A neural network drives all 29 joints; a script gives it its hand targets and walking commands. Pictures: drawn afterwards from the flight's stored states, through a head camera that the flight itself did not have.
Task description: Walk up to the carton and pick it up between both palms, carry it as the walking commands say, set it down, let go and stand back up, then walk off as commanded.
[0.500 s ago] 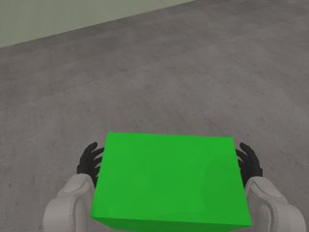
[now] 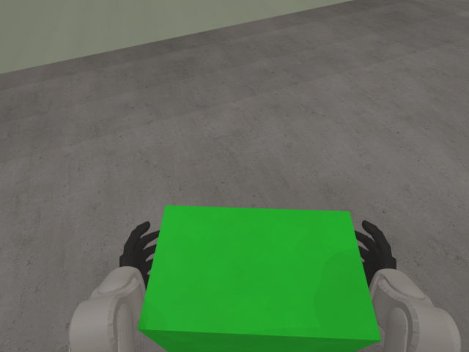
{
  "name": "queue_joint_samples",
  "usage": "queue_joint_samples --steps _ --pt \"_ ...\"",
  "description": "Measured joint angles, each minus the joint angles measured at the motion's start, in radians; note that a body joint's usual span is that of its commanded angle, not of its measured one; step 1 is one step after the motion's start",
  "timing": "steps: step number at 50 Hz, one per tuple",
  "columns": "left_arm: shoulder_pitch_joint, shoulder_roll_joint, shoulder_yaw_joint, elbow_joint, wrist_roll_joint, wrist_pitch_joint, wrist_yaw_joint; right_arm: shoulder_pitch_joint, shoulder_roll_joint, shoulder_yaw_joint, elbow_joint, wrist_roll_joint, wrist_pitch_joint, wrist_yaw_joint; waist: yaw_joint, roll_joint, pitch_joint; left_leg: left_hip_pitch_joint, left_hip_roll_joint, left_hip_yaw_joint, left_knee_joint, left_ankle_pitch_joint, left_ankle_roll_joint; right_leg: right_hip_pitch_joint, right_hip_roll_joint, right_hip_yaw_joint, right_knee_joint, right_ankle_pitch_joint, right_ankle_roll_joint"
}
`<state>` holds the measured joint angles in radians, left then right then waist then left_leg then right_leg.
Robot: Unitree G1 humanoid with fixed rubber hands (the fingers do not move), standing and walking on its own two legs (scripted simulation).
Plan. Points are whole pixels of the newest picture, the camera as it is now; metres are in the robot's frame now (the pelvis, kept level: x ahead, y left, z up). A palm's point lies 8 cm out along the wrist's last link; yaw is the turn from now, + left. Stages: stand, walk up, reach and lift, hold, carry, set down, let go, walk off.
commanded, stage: carry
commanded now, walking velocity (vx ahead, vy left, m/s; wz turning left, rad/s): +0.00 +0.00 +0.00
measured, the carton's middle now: (252, 293) +0.21 +0.00 +0.01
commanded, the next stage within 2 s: none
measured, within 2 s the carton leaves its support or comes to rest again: neither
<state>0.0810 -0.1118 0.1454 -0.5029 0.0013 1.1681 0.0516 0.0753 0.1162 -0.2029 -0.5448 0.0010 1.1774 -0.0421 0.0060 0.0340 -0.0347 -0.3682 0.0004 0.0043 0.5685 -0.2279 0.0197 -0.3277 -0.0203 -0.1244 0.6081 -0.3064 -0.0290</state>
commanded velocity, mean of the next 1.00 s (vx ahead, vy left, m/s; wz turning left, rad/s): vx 0.00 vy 0.00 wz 0.00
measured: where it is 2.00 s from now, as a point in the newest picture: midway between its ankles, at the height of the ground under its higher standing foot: outside the picture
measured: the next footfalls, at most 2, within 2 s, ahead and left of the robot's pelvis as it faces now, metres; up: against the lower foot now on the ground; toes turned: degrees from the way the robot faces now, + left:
left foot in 0.28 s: +0.01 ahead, +0.13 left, +0.00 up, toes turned -1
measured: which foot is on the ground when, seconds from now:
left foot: down 0.00-0.02, up 0.04-0.26, down 0.28-1.00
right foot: down 0.00-1.00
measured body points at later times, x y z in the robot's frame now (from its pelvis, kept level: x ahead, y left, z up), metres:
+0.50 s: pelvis +0.00 +0.02 +0.00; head -0.01 +0.02 +0.45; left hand +0.22 +0.20 +0.07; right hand +0.24 -0.15 +0.08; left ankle -0.03 +0.13 -0.73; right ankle +0.00 -0.08 -0.73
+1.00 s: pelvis -0.03 +0.01 +0.00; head -0.05 +0.01 +0.45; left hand +0.20 +0.20 +0.05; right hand +0.22 -0.16 +0.05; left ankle -0.03 +0.13 -0.73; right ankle +0.00 -0.08 -0.73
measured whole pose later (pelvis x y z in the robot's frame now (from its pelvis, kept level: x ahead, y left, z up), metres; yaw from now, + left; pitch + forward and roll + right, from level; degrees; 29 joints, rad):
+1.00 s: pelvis -0.03 +0.01 +0.00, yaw +2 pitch +1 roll +0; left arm 0.08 -0.10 0.15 -0.36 0.00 1.07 0.07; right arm 0.04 0.12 -0.20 -0.36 -0.02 1.07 -0.03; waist 0.01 0.01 -0.08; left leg -0.31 -0.01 -0.01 0.62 -0.32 0.02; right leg -0.33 -0.04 -0.15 0.60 -0.28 -0.03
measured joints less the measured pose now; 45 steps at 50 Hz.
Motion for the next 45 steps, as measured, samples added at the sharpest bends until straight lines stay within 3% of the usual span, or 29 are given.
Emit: queue_joint_samples --steps 3,7,11,14,16,38,45 --pt "0.000 0.000 0.000 0.000 0.000 -0.001 -0.001 -0.001 0.000 0.000 0.001 0.000 -0.001 0.000 0.001 -0.002 0.000 -0.037 -0.001 -0.006 0.108 -0.115 0.000 0.000 -0.001 -0.012 -0.011 0.003 -0.029" --pt "0.000 0.000 0.000 -0.007 0.000 -0.012 -0.001 -0.008 0.000 0.000 0.000 0.004 -0.012 0.000 0.000 -0.001 -0.015 -0.065 0.003 -0.001 0.255 -0.164 0.000 0.000 -0.002 -0.017 -0.038 0.019 -0.031" --pt "0.000 0.000 0.000 -0.017 0.000 -0.025 -0.001 -0.016 0.000 0.000 -0.002 0.009 -0.023 0.000 0.000 0.000 -0.026 -0.023 0.007 0.005 0.226 -0.176 0.000 0.000 -0.002 -0.019 -0.041 0.020 -0.030" --pt "0.000 -0.001 0.000 -0.017 0.000 -0.024 -0.001 -0.015 -0.001 0.000 -0.003 0.009 -0.024 0.001 -0.001 0.000 -0.042 0.048 0.007 0.001 0.097 -0.105 0.000 -0.001 -0.002 -0.025 -0.026 0.009 -0.019" --pt "0.000 0.000 0.001 -0.016 0.000 -0.023 0.000 -0.016 0.000 0.000 0.001 0.010 -0.023 0.001 0.000 -0.006 -0.043 0.079 0.003 -0.005 0.054 -0.125 0.000 -0.002 -0.007 -0.029 -0.001 -0.006 -0.008" --pt "0.000 0.002 0.005 0.011 0.000 -0.018 0.010 -0.016 0.000 0.000 0.048 0.010 -0.035 0.002 0.000 -0.025 -0.068 0.058 -0.010 -0.012 0.054 -0.109 0.000 -0.002 -0.017 -0.029 -0.003 0.004 -0.002" --pt "0.000 0.011 0.009 0.123 0.000 -0.061 0.014 -0.022 0.000 0.000 0.157 -0.012 -0.073 0.006 0.000 -0.025 -0.068 0.056 -0.010 -0.012 0.054 -0.100 0.000 -0.002 -0.017 -0.029 -0.005 0.015 -0.002"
